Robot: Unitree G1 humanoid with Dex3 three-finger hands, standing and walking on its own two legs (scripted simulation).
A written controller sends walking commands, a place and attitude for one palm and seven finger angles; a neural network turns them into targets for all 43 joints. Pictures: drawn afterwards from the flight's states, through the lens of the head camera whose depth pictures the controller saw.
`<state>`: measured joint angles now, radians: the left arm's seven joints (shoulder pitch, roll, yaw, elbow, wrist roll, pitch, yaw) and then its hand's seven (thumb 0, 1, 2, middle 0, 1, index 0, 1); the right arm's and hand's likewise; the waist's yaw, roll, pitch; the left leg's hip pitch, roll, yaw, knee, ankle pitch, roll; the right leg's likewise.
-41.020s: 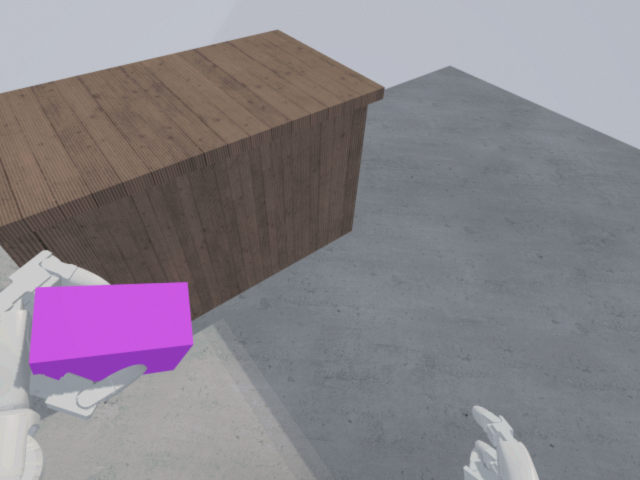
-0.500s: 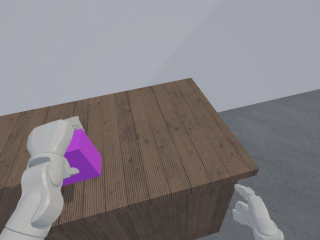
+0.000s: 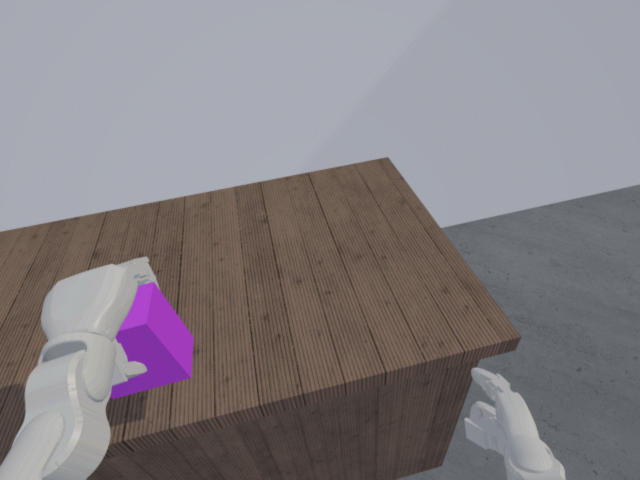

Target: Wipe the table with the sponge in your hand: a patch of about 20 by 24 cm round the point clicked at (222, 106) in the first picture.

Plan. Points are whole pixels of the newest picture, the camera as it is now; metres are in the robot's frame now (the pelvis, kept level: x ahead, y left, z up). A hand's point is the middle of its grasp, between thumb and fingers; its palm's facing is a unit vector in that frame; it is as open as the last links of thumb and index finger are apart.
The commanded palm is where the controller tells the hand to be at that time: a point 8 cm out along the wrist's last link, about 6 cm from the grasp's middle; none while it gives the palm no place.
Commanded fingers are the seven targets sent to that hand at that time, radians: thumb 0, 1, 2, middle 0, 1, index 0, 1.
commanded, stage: bring the sponge back beside the body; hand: left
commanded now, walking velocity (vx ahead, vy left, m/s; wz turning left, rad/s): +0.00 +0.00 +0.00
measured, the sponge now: (140, 351) +0.22 +0.28 +0.07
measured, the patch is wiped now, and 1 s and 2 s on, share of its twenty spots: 1.00 1.00 1.00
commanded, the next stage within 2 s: step back with the hand held close in 0.88 s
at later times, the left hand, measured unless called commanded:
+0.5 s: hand (103, 359) +0.19 +0.29 +0.11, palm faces +0.06 -0.13 -0.99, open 10.3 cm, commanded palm +0.15 +0.29 +0.18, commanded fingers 0.00 0.10 1.30 -1.20 -1.60 -1.20 -1.60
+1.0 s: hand (98, 362) +0.18 +0.29 +0.11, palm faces +0.09 -0.11 -0.99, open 10.3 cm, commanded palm +0.16 +0.29 +0.17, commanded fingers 0.00 0.10 1.30 -1.20 -1.60 -1.20 -1.60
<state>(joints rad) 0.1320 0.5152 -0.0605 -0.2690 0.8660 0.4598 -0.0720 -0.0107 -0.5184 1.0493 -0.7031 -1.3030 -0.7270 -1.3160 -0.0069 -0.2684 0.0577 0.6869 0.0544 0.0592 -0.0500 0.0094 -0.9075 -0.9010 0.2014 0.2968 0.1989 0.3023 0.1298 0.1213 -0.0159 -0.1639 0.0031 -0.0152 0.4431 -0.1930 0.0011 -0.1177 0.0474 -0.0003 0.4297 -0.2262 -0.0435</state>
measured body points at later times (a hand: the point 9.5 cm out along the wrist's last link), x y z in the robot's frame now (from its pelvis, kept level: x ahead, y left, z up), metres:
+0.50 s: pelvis +0.00 +0.01 +0.00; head -0.03 -0.03 +0.45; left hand +0.18 +0.29 +0.16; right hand +0.26 -0.19 -0.07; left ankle +0.04 +0.12 -0.74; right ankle +0.01 -0.09 -0.74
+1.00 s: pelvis +0.00 +0.01 +0.00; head -0.04 -0.03 +0.45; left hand +0.17 +0.29 +0.17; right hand +0.25 -0.18 -0.06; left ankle +0.04 +0.12 -0.74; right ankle +0.01 -0.09 -0.74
